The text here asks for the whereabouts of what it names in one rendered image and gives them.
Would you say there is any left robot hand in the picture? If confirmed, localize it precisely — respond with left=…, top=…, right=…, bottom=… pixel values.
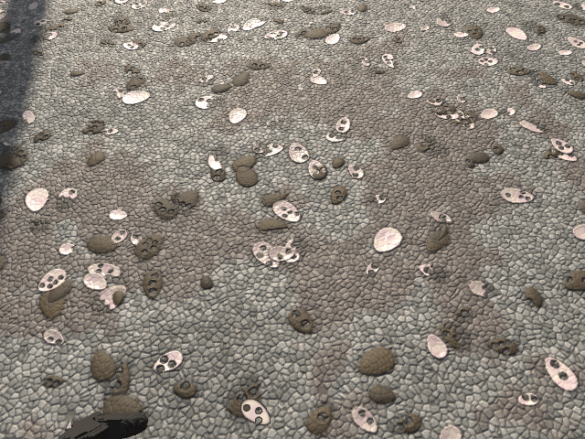
left=58, top=412, right=148, bottom=439

